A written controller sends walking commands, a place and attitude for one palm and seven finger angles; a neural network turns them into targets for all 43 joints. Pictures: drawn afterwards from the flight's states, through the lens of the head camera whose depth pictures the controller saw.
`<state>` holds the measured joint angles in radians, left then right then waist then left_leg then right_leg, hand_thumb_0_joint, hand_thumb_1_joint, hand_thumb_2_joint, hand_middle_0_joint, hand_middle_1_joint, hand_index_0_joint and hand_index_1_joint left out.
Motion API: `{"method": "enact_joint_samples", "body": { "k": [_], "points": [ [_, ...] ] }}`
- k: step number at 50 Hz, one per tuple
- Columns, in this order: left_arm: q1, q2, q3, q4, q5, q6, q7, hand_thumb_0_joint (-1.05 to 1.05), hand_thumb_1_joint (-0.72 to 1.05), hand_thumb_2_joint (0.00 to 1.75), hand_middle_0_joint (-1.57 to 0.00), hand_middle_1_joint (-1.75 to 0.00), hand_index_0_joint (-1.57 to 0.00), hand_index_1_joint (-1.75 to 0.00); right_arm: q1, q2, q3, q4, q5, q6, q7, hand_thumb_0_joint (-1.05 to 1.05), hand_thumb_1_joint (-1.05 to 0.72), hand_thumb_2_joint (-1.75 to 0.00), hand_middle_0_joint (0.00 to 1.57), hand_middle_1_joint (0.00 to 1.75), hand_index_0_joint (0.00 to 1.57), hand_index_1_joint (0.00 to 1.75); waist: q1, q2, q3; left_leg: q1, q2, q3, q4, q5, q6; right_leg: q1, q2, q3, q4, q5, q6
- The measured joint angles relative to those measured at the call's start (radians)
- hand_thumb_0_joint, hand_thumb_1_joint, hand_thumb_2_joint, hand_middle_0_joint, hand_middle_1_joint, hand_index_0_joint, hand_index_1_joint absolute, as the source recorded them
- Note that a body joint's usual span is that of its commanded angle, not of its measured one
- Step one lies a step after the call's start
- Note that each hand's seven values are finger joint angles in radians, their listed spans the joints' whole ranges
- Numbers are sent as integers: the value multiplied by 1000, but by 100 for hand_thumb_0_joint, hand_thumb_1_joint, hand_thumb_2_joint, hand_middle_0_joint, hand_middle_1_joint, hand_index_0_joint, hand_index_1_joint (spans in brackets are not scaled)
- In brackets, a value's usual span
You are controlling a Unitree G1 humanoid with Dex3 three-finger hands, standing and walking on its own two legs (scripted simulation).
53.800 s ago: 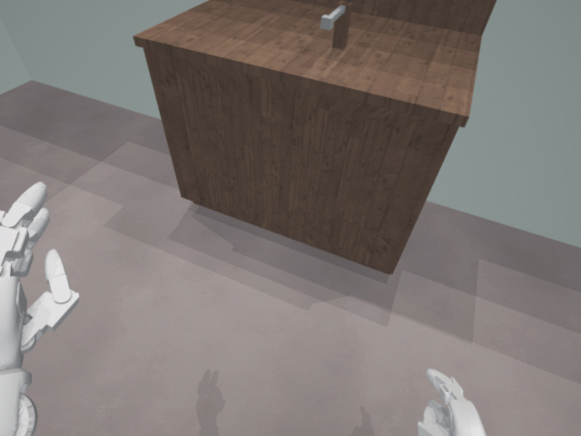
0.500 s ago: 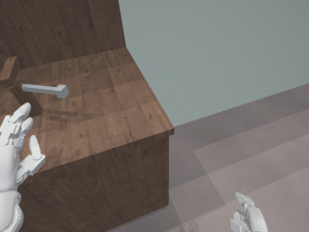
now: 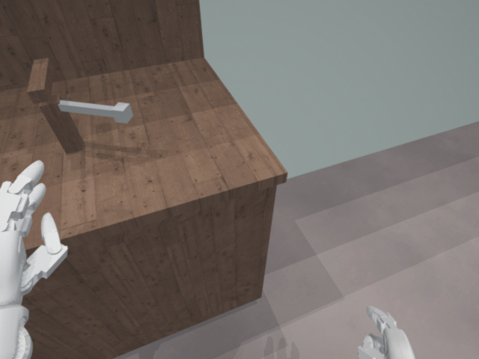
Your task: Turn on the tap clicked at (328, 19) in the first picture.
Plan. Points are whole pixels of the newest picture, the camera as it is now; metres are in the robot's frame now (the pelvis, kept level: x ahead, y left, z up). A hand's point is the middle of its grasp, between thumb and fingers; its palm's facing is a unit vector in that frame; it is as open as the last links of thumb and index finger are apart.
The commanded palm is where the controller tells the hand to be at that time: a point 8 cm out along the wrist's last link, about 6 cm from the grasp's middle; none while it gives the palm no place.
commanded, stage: step back with the hand held close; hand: left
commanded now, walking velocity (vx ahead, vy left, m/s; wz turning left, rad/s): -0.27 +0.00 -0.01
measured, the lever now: (122, 112) +0.51 +0.27 +0.16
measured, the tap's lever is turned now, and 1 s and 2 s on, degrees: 57 57 57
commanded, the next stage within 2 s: stop stepping back and stand still in 0.62 s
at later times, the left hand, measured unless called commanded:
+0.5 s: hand (8, 334) +0.11 +0.24 +0.17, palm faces +0.36 -0.87 -0.34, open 7.4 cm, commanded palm +0.06 +0.29 +0.18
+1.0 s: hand out of the picture +0.00 +0.31 +0.17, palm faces +0.38 -0.86 -0.34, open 7.4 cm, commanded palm -0.04 +0.33 +0.18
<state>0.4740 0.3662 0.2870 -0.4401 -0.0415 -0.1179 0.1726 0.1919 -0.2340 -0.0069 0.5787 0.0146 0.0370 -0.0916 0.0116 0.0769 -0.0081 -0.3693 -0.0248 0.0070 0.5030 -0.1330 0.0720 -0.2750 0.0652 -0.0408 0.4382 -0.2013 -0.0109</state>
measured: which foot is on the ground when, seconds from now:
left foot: down 0.00-0.46, up 0.48-0.62, down 0.64-1.00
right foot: down 0.00-0.02, up 0.04-0.18, down 0.20-0.68, up 0.70-1.00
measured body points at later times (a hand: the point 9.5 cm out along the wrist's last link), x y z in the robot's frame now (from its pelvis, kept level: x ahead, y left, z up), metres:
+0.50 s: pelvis -0.09 +0.01 -0.01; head -0.11 +0.02 +0.44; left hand +0.09 +0.28 +0.19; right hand +0.12 -0.21 -0.07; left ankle +0.07 +0.07 -0.73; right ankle -0.14 -0.09 -0.74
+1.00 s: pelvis -0.21 +0.06 +0.02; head -0.24 +0.08 +0.47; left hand -0.03 +0.35 +0.19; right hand -0.06 -0.16 -0.06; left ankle -0.11 +0.12 -0.73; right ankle -0.28 -0.04 -0.71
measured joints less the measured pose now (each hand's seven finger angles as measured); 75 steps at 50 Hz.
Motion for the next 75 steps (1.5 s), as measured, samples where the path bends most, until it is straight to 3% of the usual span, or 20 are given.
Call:
{"method": "enact_joint_samples", "body": {
  "k": [8, 12, 14, 17, 20, 23, 26, 29, 32, 37, 43, 49, 51, 53, 55, 58, 64, 69, 71, 75],
  "points": [
    [-18, 26, 52, -17, 25, -3, -19, 2, 89, 90, -21, -31, -21, -30, 34, 36, -2, 9, -17, -20, 3, 1, -91, -90, 20, 30, 20, 30, -13, -27, -42, -20, -42, -17, -115, 77, 19, 65, 38, 72, 191, -107, 10],
    [24, 21, 87, -49, -1, -14, -16, 1, 89, 90, -21, -31, -21, -30, -25, 40, 7, 20, -17, -29, 22, 1, -90, -90, 20, 30, 20, 30, 34, -59, -60, -88, -48, 38, -149, 163, 19, 156, 17, 98, 17, -180, -15],
    [-5, -5, 63, -30, -12, -14, -22, 1, 89, 90, -21, -31, -21, -30, -83, 27, 4, 33, -13, -29, 28, 1, -91, -90, 20, 30, 20, 30, 54, -32, -15, -101, -27, 48, -152, 180, 19, 149, 33, 106, -8, -177, -36],
    [-49, -12, 1, -31, -17, 9, -33, 2, 89, 90, -21, -31, -21, -30, -131, 24, -1, 46, 6, -22, 34, 1, -91, -90, 20, 30, 20, 30, 68, -2, 37, -84, 1, 43, -168, 213, 19, 146, 59, 105, 7, -146, -21],
    [-61, 11, -27, -69, -20, 16, -42, 2, 89, 90, -21, -31, -21, -30, -137, 44, 1, 36, 15, -15, 39, 1, -91, -90, 20, 30, 20, 30, 54, -16, 50, -72, 11, 41, -152, 222, 19, 142, 71, 101, 58, -156, -13],
    [-42, 35, -20, -95, -31, 13, -46, 2, 89, 90, -21, -31, -21, -30, -115, 59, 3, 25, 6, -4, 40, 1, -91, -90, 20, 30, 20, 30, 18, -23, 19, -87, 17, 20, -108, 180, -13, 149, 82, 82, 59, -148, -43],
    [1, 45, -5, -99, -30, -3, -35, 2, 89, 90, -22, -31, -21, -30, -66, 60, -1, 47, -1, 4, 38, 1, -91, -90, 20, 30, 20, 30, 12, -51, -52, -146, -14, -37, 178, -68, -89, 148, 69, 90, 43, -133, -45],
    [10, 33, 15, -66, -24, -15, -31, 1, 89, 90, -22, -31, -21, -30, -12, 46, 1, 69, -11, 13, 25, 1, -91, -90, 20, 30, 20, 30, 23, -88, -121, -118, -23, -51, 397, -171, -110, 131, 41, 119, 13, -108, -27],
    [-94, 25, 18, 0, -20, -8, -36, 1, 89, 90, -21, -31, -21, -30, 0, 10, 9, 63, -10, 19, 5, 1, -91, -90, 20, 30, 20, 30, 18, -94, -96, 15, 18, -48, 189, -114, -107, 88, 25, 107, 22, -90, -2],
    [-123, 48, 47, -28, -20, 32, -32, 1, 89, 90, -21, -31, -21, -30, -79, 20, 5, 18, -4, 8, 24, 1, -91, -90, 20, 30, 20, 30, 13, -129, 46, 47, -13, 29, 0, -68, 9, -68, -9, 132, 227, -193, 15],
    [89, 74, 15, -216, -25, 37, -43, 2, 89, 90, -21, -31, -21, -30, -9, 95, 16, -11, -10, -73, 53, 1, -91, -90, 20, 30, 20, 30, -15, -121, 24, 75, 12, 41, -137, 42, 5, -86, 6, 98, 406, -215, 32],
    [74, 49, 32, -96, -31, 60, -6, 1, 89, 90, -22, -31, -21, -30, 51, 115, 33, 65, -23, -71, 25, 1, -90, -90, 20, 30, 20, 30, -12, -90, -79, 121, 14, 24, -280, 69, -71, 95, 21, 25, 161, -245, -2],
    [25, 35, 39, -29, -28, 84, 3, 1, 89, 90, -21, -31, -21, -30, 49, 106, 34, 74, -23, -68, 20, 1, -90, -90, 20, 30, 20, 30, -9, -88, -93, 92, -5, 40, -256, 14, -89, 172, 16, 4, -2, -213, -31],
    [-21, 27, 47, -8, -23, 93, 2, 1, 89, 90, -21, -31, -21, -30, 28, 87, 32, 62, -22, -70, 24, 1, -90, -90, 20, 30, 20, 30, 12, -109, -85, -15, -32, 76, -84, -94, -97, 189, -14, 49, -116, -118, -78],
    [-54, -27, 12, 5, -21, 95, -8, 2, 89, 90, -21, -31, -21, -30, 7, 46, 22, 91, -21, -67, 28, 1, -90, -90, 20, 30, 20, 30, 29, -46, -66, -90, 3, 29, 147, -139, -94, 168, 21, 42, -75, -38, -72],
    [-57, -46, -29, 6, -22, 65, -21, 2, 89, 90, -21, -31, -21, -30, 39, 40, 6, 118, -6, -65, 33, 1, -90, -90, 20, 30, 20, 30, 24, -64, -89, -102, 16, 8, 307, -157, -90, 170, 10, 38, -41, -55, -54],
    [-97, -31, -23, 35, -14, 40, -7, 1, 89, 90, -21, -31, -21, -30, 93, -1, -5, 85, -6, -63, -7, 1, -90, -90, 20, 30, 20, 30, -28, -95, -123, 66, 93, 15, 142, -275, -60, 87, -29, -1, 134, -159, -43],
    [-63, 12, 60, 41, -18, 40, 9, 2, 89, 90, -21, -31, -21, -30, 65, 23, -9, 69, -11, -81, -15, 1, -91, -90, 20, 30, 20, 30, -55, -98, -60, 72, 75, 48, 117, -142, -72, -54, -31, 18, 425, -283, -26],
    [-37, 20, 73, 22, -18, 44, 5, 2, 89, 90, -21, -31, -21, -30, 85, 45, -2, 68, -13, -98, -2, 1, -91, -90, 20, 30, 20, 30, -59, -88, -48, 94, 76, 41, 72, -123, -76, -57, -31, -5, 405, -272, -19],
    [1, 24, 70, -43, -4, 27, 5, 2, 89, 90, -21, -31, -21, -30, 116, 66, 19, 63, -16, -118, 16, 1, -91, -90, 20, 30, 20, 30, -37, -59, -27, 68, 85, 29, 116, -189, -78, 26, -30, -36, 145, -179, -35]
  ]
}}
